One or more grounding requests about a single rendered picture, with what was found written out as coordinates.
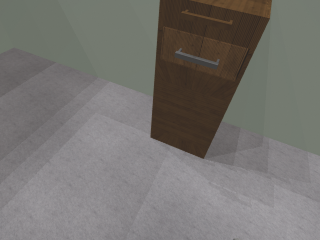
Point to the cabinet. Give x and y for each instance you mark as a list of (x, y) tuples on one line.
[(189, 104)]

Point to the drawer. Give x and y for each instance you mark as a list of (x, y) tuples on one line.
[(230, 56)]

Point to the handle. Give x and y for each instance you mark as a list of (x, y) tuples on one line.
[(217, 23), (196, 60)]

